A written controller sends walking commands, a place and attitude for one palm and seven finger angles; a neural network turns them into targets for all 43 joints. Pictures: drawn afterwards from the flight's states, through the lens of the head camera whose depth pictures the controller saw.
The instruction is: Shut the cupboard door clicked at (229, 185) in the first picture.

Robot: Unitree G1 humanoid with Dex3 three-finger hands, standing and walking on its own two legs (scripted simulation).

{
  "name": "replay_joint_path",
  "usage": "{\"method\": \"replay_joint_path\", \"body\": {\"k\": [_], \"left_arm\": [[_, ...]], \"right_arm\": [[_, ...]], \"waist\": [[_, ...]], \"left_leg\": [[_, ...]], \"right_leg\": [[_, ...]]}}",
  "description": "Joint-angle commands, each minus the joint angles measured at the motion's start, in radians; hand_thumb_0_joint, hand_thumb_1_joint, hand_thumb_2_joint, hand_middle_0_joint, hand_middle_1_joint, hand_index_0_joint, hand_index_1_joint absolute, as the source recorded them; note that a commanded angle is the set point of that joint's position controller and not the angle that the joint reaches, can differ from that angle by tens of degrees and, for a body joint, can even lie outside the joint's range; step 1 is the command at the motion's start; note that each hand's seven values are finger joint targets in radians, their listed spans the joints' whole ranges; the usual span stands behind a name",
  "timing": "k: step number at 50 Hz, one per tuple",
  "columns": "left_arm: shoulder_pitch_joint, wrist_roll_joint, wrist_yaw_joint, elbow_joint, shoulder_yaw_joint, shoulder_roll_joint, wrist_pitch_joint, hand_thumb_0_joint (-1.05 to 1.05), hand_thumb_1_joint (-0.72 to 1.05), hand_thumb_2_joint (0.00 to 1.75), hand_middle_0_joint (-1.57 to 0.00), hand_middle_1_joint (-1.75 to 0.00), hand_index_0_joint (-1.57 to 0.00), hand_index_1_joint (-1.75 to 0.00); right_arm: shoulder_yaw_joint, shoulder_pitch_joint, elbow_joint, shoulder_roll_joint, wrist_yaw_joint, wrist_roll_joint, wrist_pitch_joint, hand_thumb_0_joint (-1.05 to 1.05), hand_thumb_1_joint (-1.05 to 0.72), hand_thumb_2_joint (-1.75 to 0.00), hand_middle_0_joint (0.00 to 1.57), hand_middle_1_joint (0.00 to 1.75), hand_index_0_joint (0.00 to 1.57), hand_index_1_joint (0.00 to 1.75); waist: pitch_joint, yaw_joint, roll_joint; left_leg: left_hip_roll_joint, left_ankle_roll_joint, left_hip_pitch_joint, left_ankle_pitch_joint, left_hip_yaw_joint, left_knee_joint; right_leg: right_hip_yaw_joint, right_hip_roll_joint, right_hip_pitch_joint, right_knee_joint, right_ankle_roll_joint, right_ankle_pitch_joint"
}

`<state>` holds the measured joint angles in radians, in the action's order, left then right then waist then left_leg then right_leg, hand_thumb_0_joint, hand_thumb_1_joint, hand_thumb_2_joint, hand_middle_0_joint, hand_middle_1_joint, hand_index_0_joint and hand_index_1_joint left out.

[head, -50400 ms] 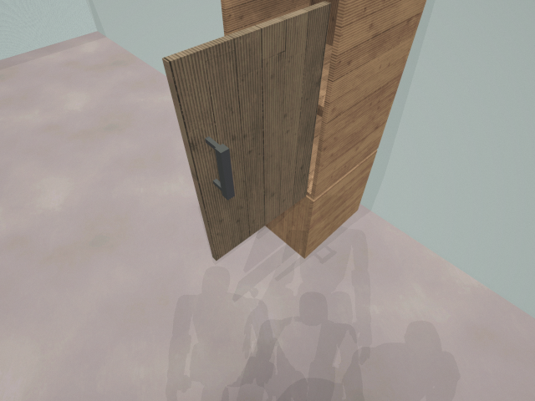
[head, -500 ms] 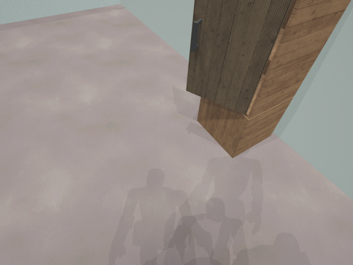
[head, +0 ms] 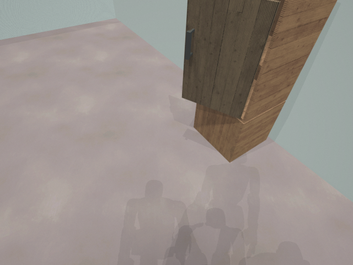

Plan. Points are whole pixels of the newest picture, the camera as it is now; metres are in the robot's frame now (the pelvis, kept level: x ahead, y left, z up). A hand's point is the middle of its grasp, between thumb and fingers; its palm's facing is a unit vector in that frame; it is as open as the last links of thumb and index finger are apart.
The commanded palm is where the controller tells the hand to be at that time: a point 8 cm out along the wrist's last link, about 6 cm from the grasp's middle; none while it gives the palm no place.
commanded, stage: let the arm hang, fingers relaxed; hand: left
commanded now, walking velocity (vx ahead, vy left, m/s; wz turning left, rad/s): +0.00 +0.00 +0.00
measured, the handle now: (190, 44) +1.07 -0.02 +0.01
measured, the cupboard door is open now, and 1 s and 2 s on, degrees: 26 26 26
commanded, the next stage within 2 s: look to check the result in 0.06 s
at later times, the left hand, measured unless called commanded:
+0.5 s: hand out of the picture -0.06 +0.15 -0.18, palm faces +0.04 -0.98 -0.18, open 7.3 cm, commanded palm none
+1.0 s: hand out of the picture +0.00 +0.16 -0.19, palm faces +0.15 -0.97 -0.18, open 7.3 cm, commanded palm none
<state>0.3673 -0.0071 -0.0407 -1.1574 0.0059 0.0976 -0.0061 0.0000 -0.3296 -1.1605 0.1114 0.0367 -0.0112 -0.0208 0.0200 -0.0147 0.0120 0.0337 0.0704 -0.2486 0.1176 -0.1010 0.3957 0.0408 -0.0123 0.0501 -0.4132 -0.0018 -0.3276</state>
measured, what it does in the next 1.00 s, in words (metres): stands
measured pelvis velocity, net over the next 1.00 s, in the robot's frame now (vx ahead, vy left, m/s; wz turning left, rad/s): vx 0.05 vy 0.00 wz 0.13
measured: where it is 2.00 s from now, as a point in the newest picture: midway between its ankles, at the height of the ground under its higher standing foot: (157, 249)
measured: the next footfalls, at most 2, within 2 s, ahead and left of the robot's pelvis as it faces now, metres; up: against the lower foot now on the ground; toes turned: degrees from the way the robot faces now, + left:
left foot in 1.10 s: +0.16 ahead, +0.15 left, +0.00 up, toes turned +19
right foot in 1.46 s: +0.35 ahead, -0.05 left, +0.00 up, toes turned +20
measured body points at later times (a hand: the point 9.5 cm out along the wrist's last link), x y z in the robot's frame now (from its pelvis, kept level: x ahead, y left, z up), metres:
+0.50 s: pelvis +0.00 -0.01 +0.00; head +0.01 -0.01 +0.45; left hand -0.06 +0.20 -0.16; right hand -0.01 -0.22 -0.16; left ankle +0.07 +0.07 -0.74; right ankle -0.06 -0.12 -0.74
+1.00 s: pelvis +0.05 +0.00 -0.01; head +0.07 +0.01 +0.44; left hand +0.00 +0.22 -0.18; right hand +0.04 -0.23 -0.16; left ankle +0.06 +0.09 -0.71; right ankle -0.06 -0.12 -0.74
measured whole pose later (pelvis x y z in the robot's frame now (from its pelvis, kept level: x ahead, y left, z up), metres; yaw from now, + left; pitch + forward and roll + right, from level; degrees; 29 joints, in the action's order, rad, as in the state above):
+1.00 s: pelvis +0.05 +0.00 -0.01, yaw +7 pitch -1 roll -1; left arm 0.34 -0.03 -0.03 -1.09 -0.04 0.15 0.01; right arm -0.03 -0.33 -1.09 0.15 0.00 -0.02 -0.05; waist 0.06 -0.02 0.01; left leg -0.03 0.02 -0.44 0.43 -0.07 0.90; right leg 0.17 -0.01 -0.03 -0.43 -0.01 -0.43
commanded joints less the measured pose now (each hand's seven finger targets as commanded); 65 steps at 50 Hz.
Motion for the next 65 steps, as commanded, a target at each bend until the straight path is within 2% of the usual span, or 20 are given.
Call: {"method": "replay_joint_path", "body": {"k": [1,35,39,41,43,44,45,46,49,51,53,54,55,56,57,58,59,60,62,65], "left_arm": [[0.137,-0.005,-0.007,-0.010,-0.020,0.090,0.002,0.00,0.90,0.90,-0.20,-0.30,-0.20,-0.30],[0.084,-0.004,-0.008,-0.001,-0.022,0.132,0.014,0.00,0.90,0.90,-0.20,-0.30,-0.20,-0.30],[0.073,-0.002,-0.008,0.000,-0.023,0.120,0.013,0.00,0.90,0.90,-0.20,-0.30,-0.20,-0.30],[0.077,-0.007,-0.005,0.017,-0.040,0.150,0.005,0.00,0.90,0.90,-0.20,-0.30,-0.20,-0.30],[0.066,-0.017,-0.001,0.045,-0.060,0.187,0.002,0.00,0.90,0.90,-0.20,-0.30,-0.20,-0.30],[0.065,-0.021,0.002,0.063,-0.065,0.191,0.006,0.00,0.90,0.90,-0.20,-0.30,-0.20,-0.30],[0.054,-0.026,0.001,0.072,-0.070,0.193,0.013,0.00,0.90,0.90,-0.20,-0.30,-0.20,-0.30],[0.028,-0.027,0.001,0.085,-0.076,0.198,0.022,0.00,0.90,0.90,-0.20,-0.30,-0.20,-0.30],[0.029,-0.032,0.002,0.097,-0.101,0.235,0.041,0.00,0.90,0.90,-0.20,-0.30,-0.20,-0.30],[0.013,-0.026,0.012,0.111,-0.107,0.262,0.045,0.00,0.90,0.90,-0.20,-0.30,-0.20,-0.30],[-0.015,-0.013,0.024,0.142,-0.109,0.284,0.046,0.00,0.90,0.90,-0.20,-0.30,-0.20,-0.30],[-0.011,-0.007,0.032,0.171,-0.106,0.271,0.044,0.00,0.90,0.90,-0.20,-0.30,-0.20,-0.30],[-0.051,0.006,0.048,0.238,-0.094,0.206,0.043,0.00,0.90,0.90,-0.20,-0.30,-0.20,-0.30],[-0.169,-0.006,0.045,0.292,-0.092,0.218,0.042,0.00,0.90,0.90,-0.20,-0.30,-0.20,-0.30],[-0.221,-0.009,0.042,0.314,-0.093,0.195,0.044,0.00,0.90,0.90,-0.20,-0.30,-0.20,-0.30],[-0.223,-0.013,0.046,0.306,-0.094,0.190,0.042,0.00,0.90,0.90,-0.20,-0.30,-0.20,-0.30],[-0.201,-0.022,0.051,0.293,-0.099,0.192,0.039,0.00,0.90,0.90,-0.20,-0.30,-0.20,-0.30],[-0.168,-0.025,0.057,0.282,-0.099,0.193,0.034,0.00,0.90,0.90,-0.20,-0.30,-0.20,-0.30],[-0.145,-0.025,0.061,0.275,-0.096,0.175,0.024,0.00,0.90,0.90,-0.20,-0.30,-0.20,-0.30],[-0.189,-0.026,0.064,0.306,-0.089,0.169,0.024,0.00,0.90,0.90,-0.20,-0.30,-0.20,-0.30]], "right_arm": [[-0.021,-0.057,0.026,0.097,0.005,-0.002,0.006,0.00,-0.90,-0.90,0.20,0.30,0.20,0.30],[-0.019,-0.007,0.033,0.138,0.005,0.004,0.018,0.00,-0.90,-0.90,0.20,0.30,0.20,0.30],[-0.015,-0.013,0.029,0.118,0.002,-0.003,0.014,0.00,-0.90,-0.90,0.20,0.30,0.20,0.30],[-0.023,-0.009,0.047,0.119,-0.005,-0.008,0.005,0.00,-0.90,-0.90,0.20,0.30,0.20,0.30],[-0.031,0.030,0.089,0.108,-0.016,-0.011,-0.002,0.00,-0.90,-0.90,0.20,0.30,0.20,0.30],[-0.040,0.080,0.122,0.121,-0.021,-0.012,-0.003,0.00,-0.90,-0.90,0.20,0.30,0.20,0.30],[-0.049,0.102,0.151,0.131,-0.026,-0.011,-0.003,0.00,-0.90,-0.90,0.20,0.30,0.20,0.30],[-0.054,0.122,0.170,0.130,-0.030,-0.009,0.001,0.00,-0.90,-0.90,0.20,0.30,0.20,0.30],[-0.048,0.161,0.230,0.123,-0.047,-0.010,0.013,0.00,-0.90,-0.90,0.20,0.30,0.20,0.30],[-0.047,0.121,0.240,0.125,-0.054,-0.010,0.018,0.00,-0.90,-0.90,0.20,0.30,0.20,0.30],[-0.056,-0.055,0.209,0.158,-0.054,-0.021,0.026,0.00,-0.90,-0.90,0.20,0.30,0.20,0.30],[-0.074,-0.195,0.180,0.222,-0.048,-0.030,0.032,0.00,-0.90,-0.90,0.20,0.30,0.20,0.30],[-0.105,-0.292,0.162,0.347,-0.038,-0.036,0.037,0.00,-0.90,-0.90,0.20,0.30,0.20,0.30],[-0.115,-0.284,0.155,0.381,-0.032,-0.021,0.031,0.00,-0.90,-0.90,0.20,0.30,0.20,0.30],[-0.111,-0.209,0.182,0.361,-0.026,-0.024,0.038,0.00,-0.90,-0.90,0.20,0.30,0.20,0.30],[-0.101,-0.127,0.207,0.319,-0.019,-0.027,0.045,0.00,-0.90,-0.90,0.20,0.30,0.20,0.30],[-0.089,-0.065,0.221,0.278,-0.014,-0.028,0.055,0.00,-0.90,-0.90,0.20,0.30,0.20,0.30],[-0.084,-0.025,0.224,0.264,-0.011,-0.027,0.065,0.00,-0.90,-0.90,0.20,0.30,0.20,0.30],[-0.082,0.002,0.233,0.265,-0.011,-0.024,0.075,0.00,-0.90,-0.90,0.20,0.30,0.20,0.30],[-0.088,0.003,0.233,0.281,-0.016,-0.021,0.071,0.00,-0.90,-0.90,0.20,0.30,0.20,0.30]], "waist": [[0.123,0.006,-0.018],[0.081,0.003,-0.003],[0.084,-0.003,-0.002],[0.108,0.007,0.049],[0.184,0.025,0.164],[0.230,0.044,0.157],[0.233,0.035,0.123],[0.244,0.024,0.069],[0.198,0.031,0.067],[0.151,0.004,0.072],[0.043,-0.076,0.035],[-0.056,-0.134,-0.088],[-0.109,-0.152,-0.352],[-0.108,-0.161,-0.214],[-0.012,-0.126,-0.118],[0.027,-0.094,-0.131],[0.051,-0.056,-0.127],[0.030,-0.021,-0.112],[-0.002,-0.005,-0.098],[-0.018,-0.011,-0.086]], "left_leg": [[-0.124,-0.024,0.036,0.153,0.175,-0.116],[-0.139,-0.020,0.112,-0.040,0.159,-0.060],[-0.120,-0.027,0.080,-0.006,0.155,-0.033],[-0.077,-0.033,-0.025,0.145,0.119,0.051],[-0.031,-0.049,-0.211,0.255,0.048,0.271],[-0.047,-0.054,-0.311,0.336,0.047,0.426],[-0.071,-0.053,-0.387,0.364,0.055,0.542],[-0.103,-0.056,-0.436,0.347,0.075,0.595],[-0.144,-0.049,-0.469,0.354,0.058,0.481],[-0.098,-0.036,-0.321,0.304,-0.026,0.363],[-0.013,-0.012,-0.004,0.180,-0.102,0.254],[-0.076,0.046,0.228,0.116,0.069,0.154],[-0.376,0.202,0.373,0.075,0.592,-0.001],[-0.432,0.235,0.268,0.307,0.748,-0.138],[-0.420,0.203,0.131,0.463,0.715,-0.167],[-0.389,0.172,0.015,0.543,0.680,-0.192],[-0.343,0.140,-0.060,0.503,0.603,-0.196],[-0.309,0.120,-0.078,0.434,0.525,-0.182],[-0.265,0.126,-0.063,0.311,0.427,-0.169],[-0.230,0.130,-0.016,0.249,0.381,-0.152]], "right_leg": [[-0.073,-0.079,0.184,0.114,-0.036,-0.007],[-0.079,-0.089,0.149,0.132,-0.033,0.100],[-0.057,-0.102,0.128,0.121,-0.031,0.065],[-0.078,-0.143,0.114,0.142,-0.058,-0.107],[-0.187,-0.271,0.100,0.230,-0.134,-0.239],[-0.223,-0.333,0.095,0.260,-0.176,-0.192],[-0.226,-0.375,0.052,0.261,-0.201,-0.098],[-0.187,-0.390,0.016,0.236,-0.213,0.010],[-0.046,-0.380,-0.127,0.120,-0.163,0.301],[0.061,-0.347,-0.080,0.029,-0.123,0.465],[0.180,-0.278,0.046,-0.239,-0.068,0.630],[0.216,-0.202,0.226,-0.518,-0.019,0.520],[0.185,-0.046,0.535,-0.862,0.048,-0.145],[0.013,-0.041,0.578,-0.955,0.018,-0.271],[-0.038,-0.076,0.620,-0.974,0.002,-0.197],[-0.070,-0.110,0.615,-0.951,0.004,-0.127],[-0.080,-0.121,0.583,-0.899,0.012,-0.079],[-0.072,-0.120,0.549,-0.831,0.021,-0.054],[-0.049,-0.108,0.506,-0.680,0.041,-0.021],[-0.015,-0.081,0.465,-0.466,0.057,0.002]]}}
